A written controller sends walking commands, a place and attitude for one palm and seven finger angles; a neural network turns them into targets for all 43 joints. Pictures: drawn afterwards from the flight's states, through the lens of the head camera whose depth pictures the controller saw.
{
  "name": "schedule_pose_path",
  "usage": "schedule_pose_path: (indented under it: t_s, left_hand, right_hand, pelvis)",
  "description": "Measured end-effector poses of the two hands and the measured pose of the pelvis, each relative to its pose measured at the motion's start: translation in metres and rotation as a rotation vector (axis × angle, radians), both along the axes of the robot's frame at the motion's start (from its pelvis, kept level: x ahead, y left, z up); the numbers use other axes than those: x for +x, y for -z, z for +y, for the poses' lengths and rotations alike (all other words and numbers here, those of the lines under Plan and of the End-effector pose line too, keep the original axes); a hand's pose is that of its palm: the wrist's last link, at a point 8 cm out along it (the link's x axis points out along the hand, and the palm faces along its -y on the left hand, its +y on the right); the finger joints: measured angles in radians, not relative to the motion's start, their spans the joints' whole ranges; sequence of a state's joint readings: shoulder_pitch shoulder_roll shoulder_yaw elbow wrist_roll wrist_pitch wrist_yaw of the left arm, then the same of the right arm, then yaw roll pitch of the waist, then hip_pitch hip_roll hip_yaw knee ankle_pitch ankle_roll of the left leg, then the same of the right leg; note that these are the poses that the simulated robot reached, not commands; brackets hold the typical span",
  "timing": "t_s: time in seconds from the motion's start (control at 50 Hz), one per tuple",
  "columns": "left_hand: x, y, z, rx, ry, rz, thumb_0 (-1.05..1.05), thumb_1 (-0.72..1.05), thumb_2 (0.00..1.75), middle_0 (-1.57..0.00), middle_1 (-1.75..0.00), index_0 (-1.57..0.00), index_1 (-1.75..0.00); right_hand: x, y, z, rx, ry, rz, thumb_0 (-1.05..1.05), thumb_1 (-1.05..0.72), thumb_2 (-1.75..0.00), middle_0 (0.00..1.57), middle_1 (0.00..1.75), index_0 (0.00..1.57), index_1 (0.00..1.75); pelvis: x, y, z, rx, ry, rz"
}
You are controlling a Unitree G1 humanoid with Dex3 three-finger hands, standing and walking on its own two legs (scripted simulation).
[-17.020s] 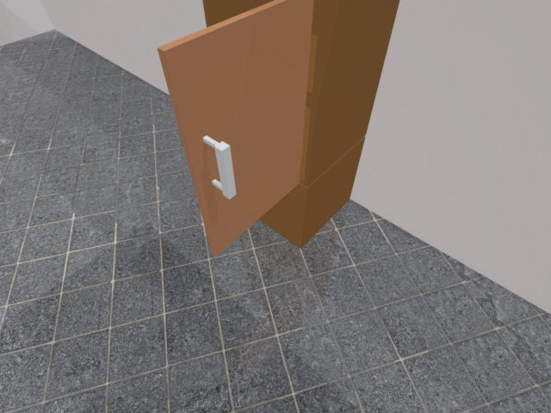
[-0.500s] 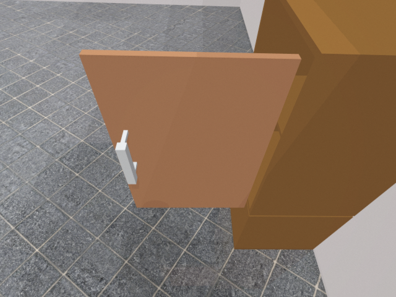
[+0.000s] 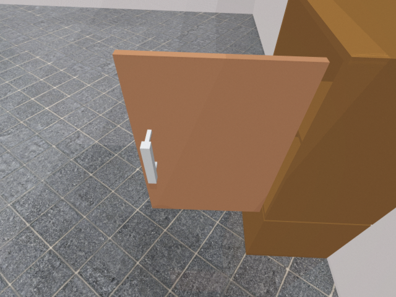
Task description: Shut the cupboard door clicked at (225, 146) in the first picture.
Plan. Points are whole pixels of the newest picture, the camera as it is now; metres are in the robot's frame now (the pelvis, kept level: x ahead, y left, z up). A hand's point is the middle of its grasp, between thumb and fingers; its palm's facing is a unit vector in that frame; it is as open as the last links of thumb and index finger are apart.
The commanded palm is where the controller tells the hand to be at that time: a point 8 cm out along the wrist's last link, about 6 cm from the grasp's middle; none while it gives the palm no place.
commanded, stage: come to a stop and stand still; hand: left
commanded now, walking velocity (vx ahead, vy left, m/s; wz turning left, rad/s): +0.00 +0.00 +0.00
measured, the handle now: (150, 157) +0.44 +0.15 +0.00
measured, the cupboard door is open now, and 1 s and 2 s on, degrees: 91 91 91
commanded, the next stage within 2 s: look again from close up in 0.46 s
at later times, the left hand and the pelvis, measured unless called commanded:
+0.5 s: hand out of the picture +0.05 +0.18 -0.16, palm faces -0.02 -0.98 -0.21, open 7.4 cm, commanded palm none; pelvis +0.02 +0.01 +0.01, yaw -1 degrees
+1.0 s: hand out of the picture +0.02 +0.17 -0.16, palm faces -0.02 -0.98 -0.20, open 7.3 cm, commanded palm none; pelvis +0.01 +0.00 +0.02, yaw -1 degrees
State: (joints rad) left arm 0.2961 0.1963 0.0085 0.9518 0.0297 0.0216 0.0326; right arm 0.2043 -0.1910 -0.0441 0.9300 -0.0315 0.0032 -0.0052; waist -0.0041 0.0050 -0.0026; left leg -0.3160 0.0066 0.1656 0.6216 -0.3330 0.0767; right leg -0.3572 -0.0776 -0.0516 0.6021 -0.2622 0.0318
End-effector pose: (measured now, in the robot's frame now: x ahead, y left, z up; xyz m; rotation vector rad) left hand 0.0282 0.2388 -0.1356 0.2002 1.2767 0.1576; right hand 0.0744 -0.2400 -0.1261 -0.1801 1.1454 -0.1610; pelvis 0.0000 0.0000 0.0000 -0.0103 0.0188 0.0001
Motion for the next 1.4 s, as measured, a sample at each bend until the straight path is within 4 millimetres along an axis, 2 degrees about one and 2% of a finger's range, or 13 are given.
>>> schedule_pose_path:
  t_s: [0.1, 0.22, 0.48, 0.82, 1.14, 1.16, 1.18, 1.24, 1.32, 1.36, 1.4]
  left_hand:
    - [0.011, -0.003, 0.003, -0.009, 0.001, -0.017, 0.01, 0.91, 0.9, -0.2, -0.3, -0.2, -0.3]
    - [0.017, -0.004, 0.002, -0.016, 0.006, -0.005, 0.01, 0.91, 0.9, -0.2, -0.3, -0.2, -0.3]
    - [0.016, -0.003, -0.006, -0.024, 0.014, 0.038, 0.01, 0.91, 0.9, -0.2, -0.3, -0.2, -0.3]
    - [0.0, -0.007, -0.015, -0.025, 0.009, 0.074, 0.01, 0.92, 0.9, -0.2, -0.3, -0.2, -0.3]
    - [-0.024, -0.005, -0.03, -0.044, -0.006, 0.132, 0.01, 0.92, 0.9, -0.2, -0.3, -0.2, -0.3]
    - [-0.016, -0.008, -0.024, -0.038, -0.057, 0.095, 0.02, 0.93, 0.9, -0.2, -0.3, -0.2, -0.3]
    - [0.001, -0.019, -0.016, -0.018, -0.086, -0.009, 0.03, 0.94, 0.9, -0.21, -0.3, -0.2, -0.3]
    - [0.065, -0.071, -0.003, 0.054, -0.107, -0.455, 0.04, 0.95, 0.9, -0.22, -0.31, -0.21, -0.31]
    - [0.137, -0.138, -0.016, 0.032, -0.064, -0.91, 0.03, 0.94, 0.9, -0.24, -0.34, -0.24, -0.35]
    - [0.156, -0.152, -0.028, -0.036, -0.017, -1.085, 0.02, 0.94, 0.9, -0.27, -0.37, -0.26, -0.38]
    - [0.16, -0.15, -0.04, -0.125, 0.033, -1.214, 0.02, 0.93, 0.9, -0.29, -0.4, -0.29, -0.41]
  right_hand:
    - [0.006, -0.001, 0.011, 0.009, -0.018, 0.014, 0.0, -0.91, -0.9, 0.2, 0.3, 0.2, 0.3]
    - [0.003, 0.002, 0.019, 0.024, -0.006, 0.051, 0.0, -0.91, -0.9, 0.2, 0.3, 0.2, 0.3]
    - [-0.026, 0.005, 0.014, 0.026, 0.039, 0.15, 0.0, -0.91, -0.9, 0.2, 0.3, 0.2, 0.3]
    - [-0.064, 0.008, 0.02, 0.066, 0.072, 0.232, 0.01, -0.91, -0.9, 0.2, 0.3, 0.2, 0.3]
    - [-0.082, 0.008, 0.024, 0.086, 0.081, 0.275, 0.0, -0.91, -0.9, 0.2, 0.3, 0.2, 0.3]
    - [-0.079, 0.006, 0.022, 0.069, 0.069, 0.238, 0.0, -0.91, -0.9, 0.2, 0.3, 0.2, 0.3]
    - [-0.074, 0.003, 0.017, 0.038, 0.06, 0.173, 0.01, -0.91, -0.9, 0.2, 0.3, 0.2, 0.3]
    - [-0.049, -0.007, -0.002, -0.003, 0.01, -0.034, 0.02, -0.92, -0.9, 0.2, 0.3, 0.2, 0.3]
    - [0.005, -0.016, -0.028, -0.028, -0.071, -0.287, 0.02, -0.92, -0.9, 0.2, 0.3, 0.2, 0.3]
    - [0.034, -0.026, -0.038, -0.044, -0.094, -0.403, 0.02, -0.91, -0.9, 0.2, 0.3, 0.2, 0.3]
    - [0.06, -0.038, -0.047, -0.067, -0.124, -0.497, 0.02, -0.91, -0.9, 0.2, 0.3, 0.2, 0.3]
  pelvis:
    - [0.007, -0.004, 0.006, 0.002, 0.005, -0.007]
    - [0.012, -0.006, 0.009, 0.007, 0.012, -0.016]
    - [0.017, -0.009, 0.007, 0.013, 0.022, -0.038]
    - [0.012, -0.014, 0.0, 0.017, 0.025, -0.052]
    - [0.009, -0.015, -0.004, 0.016, 0.021, -0.04]
    - [0.007, -0.013, -0.006, 0.016, 0.01, -0.042]
    - [0.007, -0.012, -0.008, 0.019, -0.001, -0.039]
    - [0.009, -0.007, -0.015, 0.037, -0.041, -0.031]
    - [0.003, 0.0, -0.017, 0.016, -0.088, -0.013]
    - [-0.002, 0.008, -0.022, 0.018, -0.083, 0.028]
    - [-0.007, 0.019, -0.03, 0.024, -0.071, 0.069]
